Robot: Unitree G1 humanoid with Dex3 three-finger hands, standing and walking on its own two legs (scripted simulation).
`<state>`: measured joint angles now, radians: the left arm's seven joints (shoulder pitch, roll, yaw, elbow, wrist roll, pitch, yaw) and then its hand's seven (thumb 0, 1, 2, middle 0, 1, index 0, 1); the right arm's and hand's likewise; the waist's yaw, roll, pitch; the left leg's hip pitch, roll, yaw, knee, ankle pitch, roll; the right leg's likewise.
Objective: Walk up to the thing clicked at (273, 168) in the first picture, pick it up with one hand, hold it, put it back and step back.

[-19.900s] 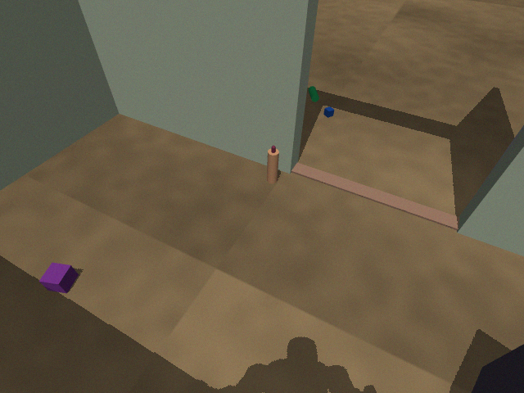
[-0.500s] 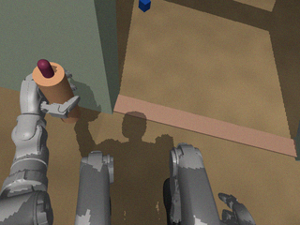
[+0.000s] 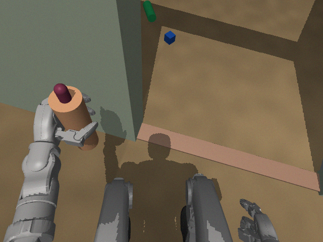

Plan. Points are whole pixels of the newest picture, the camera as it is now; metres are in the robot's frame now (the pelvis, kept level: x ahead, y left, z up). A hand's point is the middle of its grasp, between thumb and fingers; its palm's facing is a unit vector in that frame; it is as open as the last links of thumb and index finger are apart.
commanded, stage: lift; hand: left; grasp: from the side
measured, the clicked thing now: (76, 120) +0.41 +0.19 +0.01
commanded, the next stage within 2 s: hold in 1.38 s
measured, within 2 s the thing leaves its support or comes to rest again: neither
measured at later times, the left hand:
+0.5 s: hand (50, 82) +0.39 +0.18 +0.17, palm faces +0.03 -1.00 -0.04, open 8.4 cm
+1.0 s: hand (31, 52) +0.39 +0.17 +0.24, palm faces +0.03 -1.00 -0.02, open 8.4 cm
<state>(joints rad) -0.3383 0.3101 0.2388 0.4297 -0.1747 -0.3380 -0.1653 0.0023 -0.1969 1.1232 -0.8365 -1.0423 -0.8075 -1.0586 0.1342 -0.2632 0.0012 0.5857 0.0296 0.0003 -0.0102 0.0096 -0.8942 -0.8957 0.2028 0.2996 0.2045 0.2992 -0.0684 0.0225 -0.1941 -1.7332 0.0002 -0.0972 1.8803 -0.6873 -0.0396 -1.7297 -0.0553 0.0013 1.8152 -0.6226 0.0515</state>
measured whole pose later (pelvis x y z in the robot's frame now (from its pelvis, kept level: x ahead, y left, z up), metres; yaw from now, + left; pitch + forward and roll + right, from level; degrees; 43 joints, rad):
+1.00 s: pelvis +0.06 +0.00 +0.20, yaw +0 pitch +13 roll -2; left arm -0.10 0.23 0.13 0.33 -0.19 -0.29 -0.11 0.00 -0.20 1.13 -0.83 -1.05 -0.81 -1.07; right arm 0.23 -0.21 0.01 0.63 0.02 -0.06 -0.05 0.01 -0.89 -0.90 0.20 0.30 0.20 0.30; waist -0.03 0.02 -0.10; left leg -0.81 0.04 -0.05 1.11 -0.53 -0.03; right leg -0.81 -0.04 -0.02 1.04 -0.46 0.05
